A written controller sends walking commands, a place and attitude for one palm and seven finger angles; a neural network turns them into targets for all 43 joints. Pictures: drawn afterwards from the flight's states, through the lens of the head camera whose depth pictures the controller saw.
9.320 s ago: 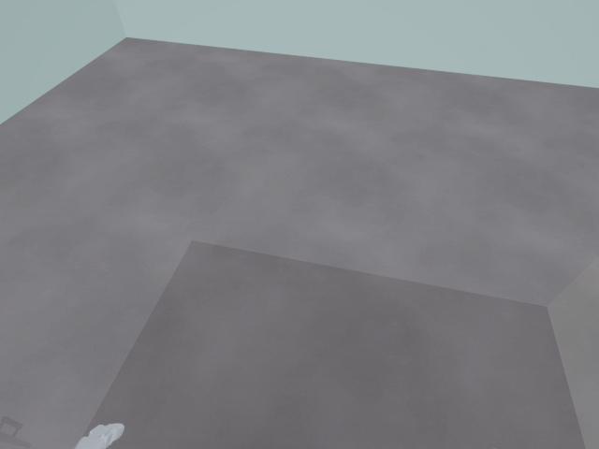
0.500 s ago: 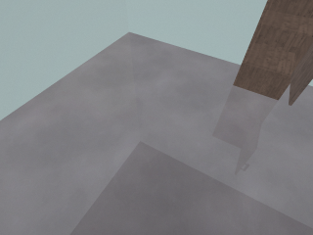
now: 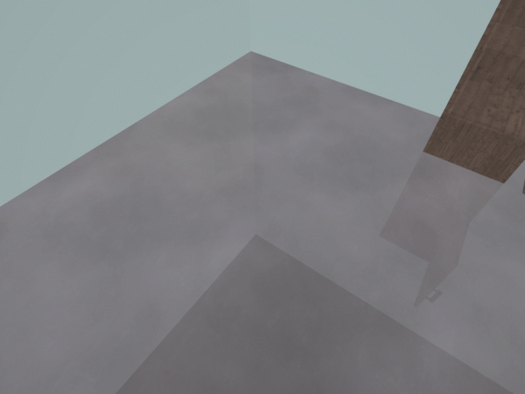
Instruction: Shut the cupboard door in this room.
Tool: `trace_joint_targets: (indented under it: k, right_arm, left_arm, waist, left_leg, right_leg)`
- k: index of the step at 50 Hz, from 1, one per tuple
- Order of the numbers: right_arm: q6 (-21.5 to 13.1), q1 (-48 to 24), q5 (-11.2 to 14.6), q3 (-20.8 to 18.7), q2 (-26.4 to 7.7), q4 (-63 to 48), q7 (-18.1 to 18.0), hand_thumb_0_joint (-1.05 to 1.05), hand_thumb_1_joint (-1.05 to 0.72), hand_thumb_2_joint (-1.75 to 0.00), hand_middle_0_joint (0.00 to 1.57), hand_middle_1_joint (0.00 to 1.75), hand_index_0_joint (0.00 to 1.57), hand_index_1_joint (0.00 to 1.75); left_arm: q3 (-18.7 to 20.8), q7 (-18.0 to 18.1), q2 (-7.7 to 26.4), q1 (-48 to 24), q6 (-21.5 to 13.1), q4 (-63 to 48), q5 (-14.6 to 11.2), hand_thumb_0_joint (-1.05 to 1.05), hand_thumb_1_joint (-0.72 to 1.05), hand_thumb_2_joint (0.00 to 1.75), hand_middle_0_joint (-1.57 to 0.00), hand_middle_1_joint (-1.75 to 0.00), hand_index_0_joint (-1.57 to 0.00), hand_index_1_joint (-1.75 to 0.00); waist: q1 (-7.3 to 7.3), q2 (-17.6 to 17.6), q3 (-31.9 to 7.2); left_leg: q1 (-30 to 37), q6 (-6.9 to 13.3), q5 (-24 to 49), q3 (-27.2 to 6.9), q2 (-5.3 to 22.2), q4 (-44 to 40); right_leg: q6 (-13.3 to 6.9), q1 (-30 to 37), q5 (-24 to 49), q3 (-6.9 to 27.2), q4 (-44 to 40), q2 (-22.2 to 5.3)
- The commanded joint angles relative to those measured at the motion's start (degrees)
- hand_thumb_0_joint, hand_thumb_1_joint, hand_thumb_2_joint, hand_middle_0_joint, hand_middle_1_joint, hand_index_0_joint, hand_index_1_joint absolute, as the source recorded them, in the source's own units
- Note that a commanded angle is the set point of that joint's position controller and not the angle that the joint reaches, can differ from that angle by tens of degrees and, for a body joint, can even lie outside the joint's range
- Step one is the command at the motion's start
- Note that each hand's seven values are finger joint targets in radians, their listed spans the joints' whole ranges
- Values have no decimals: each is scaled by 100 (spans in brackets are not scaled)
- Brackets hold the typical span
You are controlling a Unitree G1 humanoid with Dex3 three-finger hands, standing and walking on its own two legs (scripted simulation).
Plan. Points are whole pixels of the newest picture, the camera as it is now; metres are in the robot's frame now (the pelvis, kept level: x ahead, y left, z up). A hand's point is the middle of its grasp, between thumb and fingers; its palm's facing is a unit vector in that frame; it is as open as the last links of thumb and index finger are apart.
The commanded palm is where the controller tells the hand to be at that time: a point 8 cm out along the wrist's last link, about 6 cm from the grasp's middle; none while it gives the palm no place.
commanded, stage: turn or walk to find it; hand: left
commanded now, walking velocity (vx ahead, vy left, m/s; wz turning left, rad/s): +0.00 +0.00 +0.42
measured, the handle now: out of the picture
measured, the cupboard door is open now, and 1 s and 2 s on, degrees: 93 93 93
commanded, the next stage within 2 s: none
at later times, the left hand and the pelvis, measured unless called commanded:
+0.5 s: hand out of the picture -0.04 +0.24 -0.19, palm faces +0.23 -0.94 -0.23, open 7.4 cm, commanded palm none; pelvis -0.02 +0.03 -0.01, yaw +11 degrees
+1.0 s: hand out of the picture +0.00 +0.18 -0.14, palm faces +0.38 -0.88 -0.29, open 7.4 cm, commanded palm none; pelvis -0.02 -0.04 +0.00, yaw +24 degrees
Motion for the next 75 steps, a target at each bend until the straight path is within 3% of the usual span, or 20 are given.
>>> trace_joint_targets:
  k: [1,3,5,17,18,19,20,26,36,42,43,44,45,51,64,68,70,71,72,75]
  right_arm:
    - [-54,124,83,-143,-600,-352,42,0,-90,-90,20,30,20,30]
    - [103,-167,15,-227,-649,-480,45,0,-90,-90,20,30,20,30]
    - [166,-272,0,-288,-738,-492,75,0,-90,-90,20,30,20,30]
    - [94,-106,44,-236,-749,-629,214,0,-90,-90,20,30,20,30]
    - [36,124,18,-300,-1054,-605,216,0,-90,-90,20,30,20,30]
    - [-3,335,-16,-433,-1612,-647,200,0,-90,-90,20,30,20,30]
    - [48,544,3,-487,-1856,-586,159,0,-90,-90,20,30,20,30]
    - [-11,-173,-10,-314,-1296,-779,43,0,-90,-90,20,30,20,30]
    - [36,130,-50,-410,-1345,-834,95,0,-90,-90,20,30,20,30]
    - [96,-191,-25,-457,-1330,-981,133,0,-90,-90,20,30,20,30]
    - [99,-185,18,-446,-1126,-1023,155,0,-90,-90,20,30,20,30]
    - [103,-57,63,-383,-716,-1104,188,0,-90,-90,20,30,20,30]
    - [134,-263,14,-413,-830,-1209,169,0,-90,-90,20,30,20,30]
    - [309,299,-38,-432,-790,-667,272,0,-90,-90,20,30,20,30]
    - [249,-661,50,-228,-721,-880,231,0,-90,-90,20,30,20,30]
    - [157,-321,67,-207,-744,-844,212,0,-90,-90,20,30,20,30]
    - [62,68,40,-293,-1136,-773,220,0,-90,-90,20,30,20,30]
    - [36,193,-8,-431,-1706,-819,193,0,-90,-90,20,30,20,30]
    - [101,394,-6,-469,-1931,-741,153,0,-90,-90,20,30,20,30]
    - [79,-349,-25,-337,-1466,-872,45,0,-90,-90,20,30,20,30]
  left_arm:
    - [214,87,1050,678,-107,-86,39,0,90,90,-20,-30,-20,-30]
    - [300,60,1203,561,-87,-234,53,0,90,90,-20,-30,-20,-30]
    - [258,63,994,491,-64,-318,76,0,90,90,-20,-30,-20,-30]
    - [412,24,1323,440,-5,-556,72,0,90,90,-20,-30,-20,-30]
    - [387,6,1171,481,27,-618,27,0,90,90,-20,-30,-20,-30]
    - [317,-25,803,563,60,-776,-9,0,90,90,-20,-30,-20,-30]
    - [252,0,689,335,101,-896,26,0,90,90,-20,-30,-20,-30]
    - [304,-87,756,260,136,-673,56,0,90,90,-20,-30,-20,-30]
    - [277,-56,645,-201,141,-1035,26,0,90,90,-20,-30,-20,-30]
    - [294,-22,694,476,29,-942,-29,0,90,90,-20,-30,-20,-30]
    - [340,1,906,677,-21,-916,11,0,90,90,-20,-30,-20,-30]
    - [438,45,1426,749,-90,-946,113,0,90,90,-20,-30,-20,-30]
    - [438,45,1634,658,-64,-1056,83,0,90,90,-20,-30,-20,-30]
    - [264,14,834,-50,-151,-1203,22,0,90,90,-20,-30,-20,-30]
    - [380,23,1228,878,-88,-684,133,0,90,90,-20,-30,-20,-30]
    - [435,-5,1356,661,-38,-646,112,0,90,90,-20,-30,-20,-30]
    - [407,-30,1143,612,34,-711,16,0,90,90,-20,-30,-20,-30]
    - [317,-64,768,593,69,-911,-14,0,90,90,-20,-30,-20,-30]
    - [251,-40,782,211,133,-1020,45,0,90,90,-20,-30,-20,-30]
    - [334,-83,849,139,194,-837,54,0,90,90,-20,-30,-20,-30]
  waist:
    - [117,-722,-222]
    - [238,-1649,115]
    - [188,-1267,462]
    - [-63,-841,-393]
    - [-169,-49,-648]
    - [-241,1599,-761]
    - [-374,1746,-763]
    - [-42,745,-307]
    - [-216,809,-307]
    - [146,740,-484]
    - [231,195,-524]
    - [244,-1356,-582]
    - [314,-1754,-338]
    - [-179,-843,110]
    - [314,-1063,-238]
    - [92,-1021,-462]
    - [-184,55,-654]
    - [-258,1729,-554]
    - [-419,1477,-499]
    - [-110,1169,-29]
  left_leg:
    - [-1014,-124,534,-108,386,464]
    - [-1216,-230,-1419,172,295,1692]
    - [-1468,-247,-1548,179,415,2886]
    - [65,-334,206,916,480,254]
    - [806,-195,1107,415,858,-264]
    - [1443,438,2766,-1474,2230,-497]
    - [1097,992,3319,-1765,2751,-667]
    - [618,774,2346,-742,1783,-735]
    - [560,937,1958,-1302,1729,-756]
    - [-518,595,1640,-1340,1323,-157]
    - [-1074,299,785,-1075,960,234]
    - [-2022,-148,-801,-226,190,1435]
    - [-2117,-267,-1964,32,5,2670]
    - [-2010,-457,-486,83,401,4432]
    - [-1281,-487,-1369,608,607,2212]
    - [-337,-353,-695,894,510,768]
    - [996,-134,613,277,999,-533]
    - [1497,492,2241,-1618,2421,-810]
    - [1061,1007,2859,-1677,2834,-825]
    - [469,877,2224,-991,2088,-825]
  right_leg:
    - [-489,1058,1846,969,-764,-1325]
    - [-1130,408,1807,1336,-1162,-1880]
    - [-1240,70,2287,1066,-1153,-1800]
    - [-531,261,2551,-338,283,-1368]
    - [-252,-253,1771,-584,1004,-1110]
    - [160,-1546,-970,-798,2150,-360]
    - [154,-1653,-2235,-317,2975,-206]
    - [190,-1867,-725,86,3624,-251]
    - [236,-1561,-894,96,2310,-51]
    - [130,272,232,-86,-78,136]
    - [68,924,560,169,-784,-197]
    - [-372,1464,485,1613,-1336,-1583]
    - [-929,618,981,2257,-1444,-2448]
    - [-631,75,1501,248,-1186,-1237]
    - [-1103,864,2745,75,-742,-1810]
    - [-860,540,2442,-239,-273,-1757]
    - [-277,-532,1228,-772,883,-1288]
    - [184,-2016,-1408,-970,2038,-501]
    - [157,-1986,-2067,-446,2820,-364]
    - [175,-2068,-1088,14,3513,-399]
